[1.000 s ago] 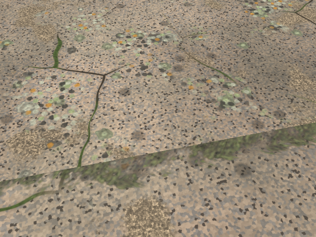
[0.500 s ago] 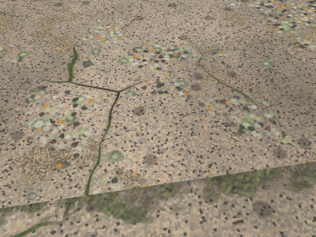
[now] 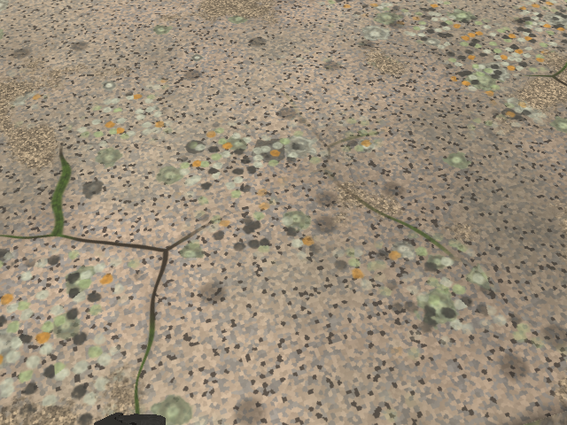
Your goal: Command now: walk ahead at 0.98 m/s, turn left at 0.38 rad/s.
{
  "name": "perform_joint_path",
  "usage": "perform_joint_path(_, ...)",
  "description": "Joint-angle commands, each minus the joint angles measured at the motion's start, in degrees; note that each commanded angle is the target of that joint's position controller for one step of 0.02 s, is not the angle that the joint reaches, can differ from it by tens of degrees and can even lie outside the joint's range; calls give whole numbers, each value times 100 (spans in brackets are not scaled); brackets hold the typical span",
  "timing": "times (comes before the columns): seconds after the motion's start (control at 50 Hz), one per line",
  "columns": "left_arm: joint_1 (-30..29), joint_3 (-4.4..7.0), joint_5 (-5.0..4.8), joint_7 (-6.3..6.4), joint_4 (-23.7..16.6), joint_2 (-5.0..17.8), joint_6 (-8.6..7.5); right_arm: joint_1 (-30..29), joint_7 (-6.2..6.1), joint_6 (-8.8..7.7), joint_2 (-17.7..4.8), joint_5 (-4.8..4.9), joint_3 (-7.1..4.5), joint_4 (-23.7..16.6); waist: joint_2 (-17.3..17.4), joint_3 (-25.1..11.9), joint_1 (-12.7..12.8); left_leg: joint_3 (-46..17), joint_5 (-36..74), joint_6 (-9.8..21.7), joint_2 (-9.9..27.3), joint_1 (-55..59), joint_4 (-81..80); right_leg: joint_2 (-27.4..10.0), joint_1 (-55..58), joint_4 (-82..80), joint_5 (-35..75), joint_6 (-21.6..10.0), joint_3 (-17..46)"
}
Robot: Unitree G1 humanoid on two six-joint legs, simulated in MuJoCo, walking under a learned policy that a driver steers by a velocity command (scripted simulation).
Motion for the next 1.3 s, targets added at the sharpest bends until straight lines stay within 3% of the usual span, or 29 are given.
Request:
perform_joint_path(0.02, -627, 23, -81, -17, -455, 358, -54, -251, -24, -119, -983, 25, -113, -397, 153, 798, 258, -797, 4233, 423, 1305, -1727, -988, 616, 1957, -733, 531, 72, -462)
perform_joint_path(0.08, 1949, 336, 33, 163, 311, 992, -147, -1081, -82, -22, -1313, -123, -171, -711, 658, -675, 1550, -542, 7150, 257, 1411, -1495, 2102, 945, 4367, 364, -256, -376, -53)
perform_joint_path(0.12, 4065, 665, 88, 335, 807, 1757, -123, -1730, -108, -6, -1067, -164, -211, -864, -339, -1163, 2638, -498, 3463, 215, 600, -3172, 6623, 61, 6428, -537, -2055, -567, 750)
perform_joint_path(0.14, 3366, 518, 174, 194, 656, 1379, -230, -751, -175, -35, -155, -3, -34, -876, -1245, -1238, 1457, -1037, -906, 315, 338, -4452, 8103, -1375, 6719, -709, -1687, -665, 2274)
perform_joint_path(0.16, 2844, 456, 115, 90, 584, 1107, -288, -426, -240, 20, -230, 166, -18, -948, -1148, -1132, 986, -823, -402, 280, 497, -5260, 8039, -1855, 6302, -2034, -2267, -977, 3744)
perform_joint_path(0.18, 2159, 463, 5, 67, 460, 829, -302, -997, -165, 171, -764, -39, -163, -973, -107, -336, 842, -920, 266, 298, 951, -4991, 7292, -1480, 4948, -2701, -3794, -886, 3307)
perform_joint_path(0.24, 1673, 367, -79, 92, 542, 550, -506, -1706, 64, 619, -608, -222, -278, -1290, 81, 836, 387, -1090, 574, 99, 1443, -4725, 6604, -1401, 2867, -2410, -2969, -856, 2037)
perform_joint_path(0.3, 1795, 525, -36, 221, 938, 1109, -648, -2129, 295, 755, -547, -481, -258, -1570, -127, 944, 291, -386, 1864, 83, 1351, -4473, 5477, -948, 2755, -2570, -2347, -492, 585)
perform_joint_path(0.38, 1847, 333, -36, 287, 1090, 680, -955, -2791, 521, 434, -413, -286, -235, -1632, 47, 717, 294, 138, 6091, 207, 937, -2879, 3011, -220, 2103, -1932, -3485, 206, -1053)
perform_joint_path(0.5, 2492, 256, 58, 483, 1288, 1099, -382, -2060, 207, 523, -898, -573, -275, -1059, 181, 558, 14, 970, 4593, 377, 489, -1620, 1924, -285, 3496, 1332, -208, 234, -1533)
perform_joint_path(0.54, 2280, 377, -5, 562, 1305, 1219, -110, -157, 40, 549, -1378, -576, -518, -487, -142, 255, -897, -97, 3944, 983, 859, -618, 676, -198, 3456, 5155, 1021, 228, -1209)
perform_joint_path(0.56, 1585, 342, 69, 491, 1084, 806, -33, 462, 25, 505, -1693, -364, -613, -265, 518, 451, -1211, -541, 4591, 1253, 1105, 471, 502, 555, 1689, 7387, -3160, 113, -1123)
perform_joint_path(0.58, 1851, 185, 142, 465, 390, 476, -185, 358, 37, 500, -2397, -312, -665, -165, 1612, 362, -137, -903, 7987, 812, 1466, 2070, 2954, 426, -816, 6932, -4489, 102, -460)
perform_joint_path(0.6, 1335, 90, 190, 433, -70, 594, -327, 632, 3, 447, -2177, -160, -643, -204, 948, -664, -460, -2293, 6554, 1428, 1731, 3167, 2687, 292, -1838, 6273, -3791, 99, 191)
perform_joint_path(0.64, 667, 160, 177, 322, -148, 870, -395, -388, -66, 420, -1619, -141, -472, -513, -462, -210, 38, -3585, 3349, 1631, 1774, 1293, 1067, 271, -1320, 4331, -3143, 374, 431)
perform_joint_path(0.66, 944, 186, 202, 296, -259, 857, -293, -1009, -219, 313, -2071, -248, -549, -743, 437, -135, 550, -5103, 2996, 2286, 2653, 320, 947, 3, -1099, 3823, -3499, 698, 1101)
perform_joint_path(0.7, 226, 207, 194, 304, -389, 1038, -95, -1210, -246, 143, -1414, -220, -348, -871, -804, 514, 634, -4809, 2822, 2181, 2360, -1558, 675, -198, -237, 2543, -3356, 1070, 1230)
perform_joint_path(0.8, 378, 61, -52, 308, -530, 575, -161, -1337, 11, 53, -1440, 32, -435, -885, 12, 321, 610, -2655, 3883, 969, 483, -3463, 1183, 750, 3661, -240, -891, 610, 81)
perform_joint_path(0.86, 3199, 455, 61, 458, 71, 1460, -142, -1813, 88, -54, -1399, -6, -388, -1068, -360, -1534, 2201, -1999, 3595, 317, -116, -3607, 5362, 106, 6555, -820, -1842, 291, 960)
perform_joint_path(0.88, 3449, 475, 143, 494, 63, 1668, -109, -1971, 29, -34, -700, -35, -215, -1458, -1293, -1912, 1945, -1423, -775, 293, -405, -4059, 7224, -1487, 6573, -1720, -2972, 137, 3279)
perform_joint_path(0.9, 2460, 535, 172, 439, -26, 1778, -104, -1276, -25, 63, -876, 123, -205, -1786, -2099, -1826, 978, -1138, -551, 282, -91, -5006, 7616, -1976, 6337, -2794, -4348, -357, 5595)
perform_joint_path(0.94, 1570, 348, 129, 337, -67, 698, -122, -1540, -9, 302, -820, -187, -165, -1470, -421, 172, 812, -970, -122, 137, 508, -5267, 7188, -1320, 4560, -2543, -3343, -646, 3898)
perform_joint_path(0.98, 1973, 209, 106, 300, 318, 459, -261, -1849, 42, 360, -507, -257, -120, -1640, -125, 423, 662, -1050, -501, -14, 545, -4896, 6844, -954, 3783, -2465, -56, -650, 2533)
perform_joint_path(1.02, 2122, 205, -65, 240, 617, 567, -390, -2056, 33, 344, -430, -286, -62, -1933, -583, 258, 445, -1159, -644, -127, 480, -4849, 5890, -865, 3799, -2546, 1685, -589, 1981)
perform_joint_path(1.04, 1147, 211, -388, 279, 340, 524, -425, -1953, 0, 243, -584, 249, -96, -1864, -829, 84, 104, -1100, -447, -197, 798, -4695, 5190, -684, 3752, -2487, 1770, -589, 1635)
perform_joint_path(1.12, 1223, 489, -436, 448, 223, 1509, -328, -2897, 135, 55, -692, -15, 13, -2006, -351, -409, 262, -464, 2325, -569, 402, -2131, 2311, -142, 2515, -2796, 923, -442, 1046)
perform_joint_path(1.2, 1289, 459, -436, 472, 91, 1279, -271, -2188, -90, 175, -1392, -199, -244, -1744, -278, -677, -264, -704, 3265, -333, 668, -736, 1554, 304, 2601, -1249, 530, 206, 1066)
perform_joint_path(1.24, 2763, 176, -411, 441, -18, 372, -193, -1691, -148, 286, -1931, -514, -276, -1885, 2032, -2611, 143, -3234, 6887, 1048, 3610, 1437, 1967, 1083, 924, 2542, -4973, 703, 876)
perform_joint_path(1.3, 2262, 432, -404, 551, -94, 1201, 156, -2585, -106, 414, -1219, -71, -142, -2025, 767, -1499, 329, -2291, 3947, 859, 2803, -305, 1211, 387, 312, 3313, -3928, 838, 643)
